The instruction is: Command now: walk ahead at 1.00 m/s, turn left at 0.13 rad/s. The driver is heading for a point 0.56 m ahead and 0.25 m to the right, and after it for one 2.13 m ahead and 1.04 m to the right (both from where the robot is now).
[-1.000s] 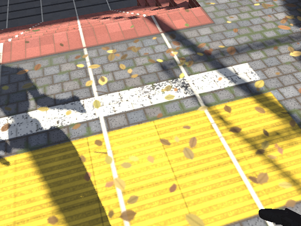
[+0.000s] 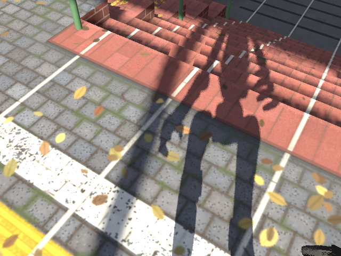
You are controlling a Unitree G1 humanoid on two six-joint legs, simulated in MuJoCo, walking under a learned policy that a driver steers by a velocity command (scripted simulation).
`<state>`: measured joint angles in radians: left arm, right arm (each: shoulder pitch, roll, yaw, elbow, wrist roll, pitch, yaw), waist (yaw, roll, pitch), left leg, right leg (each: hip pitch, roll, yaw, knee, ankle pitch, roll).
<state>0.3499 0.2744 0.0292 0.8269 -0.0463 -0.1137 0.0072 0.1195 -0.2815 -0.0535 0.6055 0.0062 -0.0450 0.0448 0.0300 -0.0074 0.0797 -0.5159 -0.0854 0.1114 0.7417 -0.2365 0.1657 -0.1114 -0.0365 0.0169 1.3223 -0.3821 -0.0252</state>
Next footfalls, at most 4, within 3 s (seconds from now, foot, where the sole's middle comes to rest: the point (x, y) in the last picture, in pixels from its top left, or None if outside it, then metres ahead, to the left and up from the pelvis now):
0.42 right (225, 223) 0.58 -0.17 -0.74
0.84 left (220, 161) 0.87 -0.17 -0.74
1.18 right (247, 214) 0.62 -0.26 -0.74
1.56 left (194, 175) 0.79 -0.06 -0.74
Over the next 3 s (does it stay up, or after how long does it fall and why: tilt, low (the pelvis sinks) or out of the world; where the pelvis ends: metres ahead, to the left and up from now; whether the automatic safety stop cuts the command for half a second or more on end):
stays up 0.67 -0.15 0.04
